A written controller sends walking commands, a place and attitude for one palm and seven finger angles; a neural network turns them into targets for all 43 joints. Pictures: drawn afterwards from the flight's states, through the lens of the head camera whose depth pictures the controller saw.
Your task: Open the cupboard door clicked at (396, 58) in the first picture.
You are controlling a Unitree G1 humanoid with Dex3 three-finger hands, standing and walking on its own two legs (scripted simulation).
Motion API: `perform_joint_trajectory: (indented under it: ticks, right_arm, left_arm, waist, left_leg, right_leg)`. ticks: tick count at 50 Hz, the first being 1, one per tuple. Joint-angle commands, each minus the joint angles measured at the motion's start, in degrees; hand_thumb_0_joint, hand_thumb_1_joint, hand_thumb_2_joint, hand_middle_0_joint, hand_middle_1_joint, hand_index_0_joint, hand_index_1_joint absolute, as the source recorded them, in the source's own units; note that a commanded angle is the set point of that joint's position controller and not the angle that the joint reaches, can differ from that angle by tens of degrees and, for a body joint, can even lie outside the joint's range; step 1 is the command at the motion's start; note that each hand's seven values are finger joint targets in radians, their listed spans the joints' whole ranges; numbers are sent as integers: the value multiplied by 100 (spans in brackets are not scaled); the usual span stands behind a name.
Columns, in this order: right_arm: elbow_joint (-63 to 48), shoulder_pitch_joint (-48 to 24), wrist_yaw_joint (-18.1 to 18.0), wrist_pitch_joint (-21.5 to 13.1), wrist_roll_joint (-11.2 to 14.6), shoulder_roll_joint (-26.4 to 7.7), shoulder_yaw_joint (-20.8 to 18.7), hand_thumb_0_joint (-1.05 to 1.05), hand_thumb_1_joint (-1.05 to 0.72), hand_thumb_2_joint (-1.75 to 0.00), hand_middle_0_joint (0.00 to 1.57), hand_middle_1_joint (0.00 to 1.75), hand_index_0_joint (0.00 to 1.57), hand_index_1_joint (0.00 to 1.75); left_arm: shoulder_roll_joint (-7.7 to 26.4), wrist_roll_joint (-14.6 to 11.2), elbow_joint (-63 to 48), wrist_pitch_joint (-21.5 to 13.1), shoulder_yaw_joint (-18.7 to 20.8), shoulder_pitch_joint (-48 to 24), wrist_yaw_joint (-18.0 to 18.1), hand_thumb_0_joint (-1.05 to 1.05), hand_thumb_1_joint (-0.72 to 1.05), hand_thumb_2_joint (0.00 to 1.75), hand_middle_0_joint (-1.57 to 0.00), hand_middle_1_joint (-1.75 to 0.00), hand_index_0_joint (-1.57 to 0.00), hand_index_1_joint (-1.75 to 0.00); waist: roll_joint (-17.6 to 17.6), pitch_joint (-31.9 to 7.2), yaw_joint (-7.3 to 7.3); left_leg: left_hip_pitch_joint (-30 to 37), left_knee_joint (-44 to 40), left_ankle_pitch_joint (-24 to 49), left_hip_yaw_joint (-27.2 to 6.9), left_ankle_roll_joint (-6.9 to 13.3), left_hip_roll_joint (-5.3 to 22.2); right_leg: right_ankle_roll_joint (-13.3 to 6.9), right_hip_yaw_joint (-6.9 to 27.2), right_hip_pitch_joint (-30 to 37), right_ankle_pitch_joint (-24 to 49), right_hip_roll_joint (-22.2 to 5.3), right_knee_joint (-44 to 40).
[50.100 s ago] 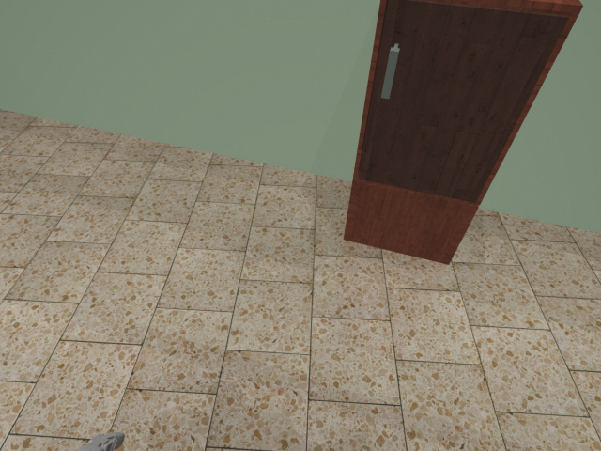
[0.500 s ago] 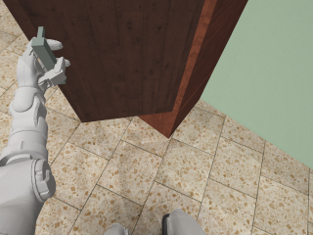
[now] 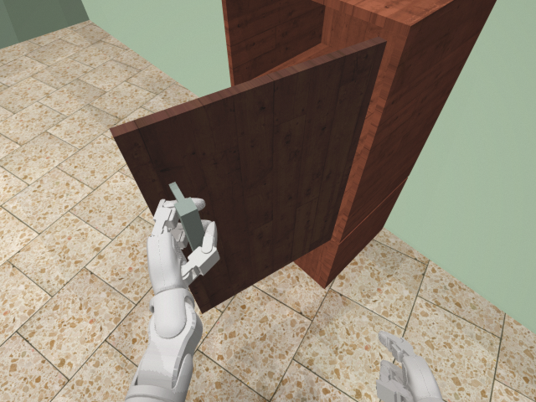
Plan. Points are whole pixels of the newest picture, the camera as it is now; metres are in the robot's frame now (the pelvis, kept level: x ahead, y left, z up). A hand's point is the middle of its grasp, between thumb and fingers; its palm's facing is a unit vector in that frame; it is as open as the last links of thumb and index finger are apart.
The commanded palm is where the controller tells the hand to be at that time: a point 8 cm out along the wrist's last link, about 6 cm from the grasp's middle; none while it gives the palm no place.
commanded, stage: pull the door open along its arc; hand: left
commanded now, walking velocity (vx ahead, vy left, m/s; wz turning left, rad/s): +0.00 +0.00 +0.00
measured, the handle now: (189, 222) +0.37 +0.14 +0.06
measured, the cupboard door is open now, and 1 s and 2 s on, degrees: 78 83 84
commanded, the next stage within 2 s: open thumb and fingers to let go in 0.16 s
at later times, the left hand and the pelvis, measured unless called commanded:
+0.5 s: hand (228, 261) +0.30 +0.07 +0.06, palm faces +0.44 -0.90 -0.05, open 7.2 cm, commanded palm +0.25 +0.11 +0.06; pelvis -0.01 -0.04 -0.01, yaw +4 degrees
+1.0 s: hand (228, 261) +0.30 +0.07 +0.07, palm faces +0.40 -0.91 -0.01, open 14.8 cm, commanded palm +0.25 +0.11 +0.06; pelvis -0.04 -0.02 -0.01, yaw +3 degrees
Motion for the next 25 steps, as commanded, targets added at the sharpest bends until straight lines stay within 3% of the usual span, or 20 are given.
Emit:
perform_joint_trajectory:
  ticks: [1,4,5,12,13,19,22,25]
  right_arm:
    - [-761,-346,-163,-66,-88,-529,-184,0,-90,-90,20,30,20,30]
    - [-737,-438,-243,-10,-147,-464,-175,0,-90,-90,20,30,20,30]
    - [-703,-440,-274,6,-159,-453,-160,0,-90,-90,20,30,20,30]
    - [-545,-478,-317,-146,-300,-431,-174,0,-90,-90,20,30,20,30]
    - [-475,-490,-324,-178,-308,-444,-172,0,-90,-90,20,30,20,30]
    - [-423,-382,-428,-280,-296,-483,-218,0,-90,-90,20,30,20,30]
    - [-379,-413,-476,-310,-264,-491,-210,0,-90,-90,20,30,20,30]
    - [-357,-433,-501,-367,-229,-527,-206,0,-90,-90,20,30,20,30]
  left_arm:
    - [478,264,-1802,-175,575,-43,1076,0,90,90,-40,-135,-40,-135]
    - [278,456,-1995,-13,261,94,1272,0,90,90,-40,-135,-40,-135]
    - [119,529,-1862,39,51,39,1307,0,90,90,-40,-135,-40,-135]
    - [-675,914,-1811,86,-1015,-715,1399,0,90,90,-40,-135,-40,-135]
    - [-714,947,-1710,74,-1108,-1119,1415,0,90,90,-40,-135,-40,-135]
    - [-366,773,-1618,-12,-791,-1082,1152,0,48,72,-37,-130,-37,-130]
    - [-318,661,-1498,-35,-722,-1188,998,0,27,63,-35,-128,-35,-128]
    - [-271,515,-1343,-82,-615,-1297,908,0,6,54,-34,-126,-34,-126]
  waist:
    - [-317,-1188,437]
    - [-414,-1231,376]
    - [-538,-1116,261]
    - [-433,-1194,-14]
    - [-420,-1141,-111]
    - [-710,-1626,20]
    - [-649,-1470,22]
    - [-875,-1352,12]
  left_leg:
    - [-102,-625,1699,-244,-68,-181]
    - [-4,-572,1734,-255,-57,-189]
    - [11,-541,1664,-276,-42,-187]
    - [93,-237,1716,-391,-36,-192]
    - [65,-168,1663,-416,-30,-194]
    - [-128,-87,1629,-416,-31,-264]
    - [-159,-115,1473,-418,-25,-271]
    - [-262,-137,1278,-449,-19,-278]
  right_leg:
    - [-84,119,2057,1729,-11,-493]
    - [-80,197,2153,1872,-34,-542]
    - [-65,219,2075,1837,-40,-601]
    - [-32,189,1630,1936,-114,-412]
    - [-16,190,1482,1883,-134,-391]
    - [61,400,1915,2322,-251,-372]
    - [78,479,1859,2081,-285,-486]
    - [102,562,1839,1695,-303,-631]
